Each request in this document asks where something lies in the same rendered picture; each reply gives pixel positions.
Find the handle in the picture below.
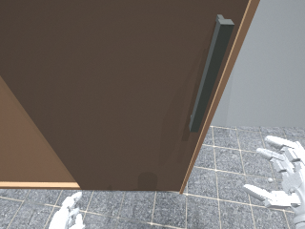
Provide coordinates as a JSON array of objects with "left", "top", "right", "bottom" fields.
[{"left": 189, "top": 14, "right": 234, "bottom": 133}]

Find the left robot hand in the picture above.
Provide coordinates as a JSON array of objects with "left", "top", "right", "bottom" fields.
[{"left": 49, "top": 192, "right": 85, "bottom": 229}]

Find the wardrobe door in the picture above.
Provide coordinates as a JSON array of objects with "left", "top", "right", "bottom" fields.
[
  {"left": 0, "top": 75, "right": 76, "bottom": 183},
  {"left": 0, "top": 0, "right": 250, "bottom": 192}
]

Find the robot right forearm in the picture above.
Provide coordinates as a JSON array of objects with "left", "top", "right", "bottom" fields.
[{"left": 293, "top": 214, "right": 305, "bottom": 229}]

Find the right robot hand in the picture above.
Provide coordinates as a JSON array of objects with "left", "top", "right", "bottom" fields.
[{"left": 242, "top": 135, "right": 305, "bottom": 216}]

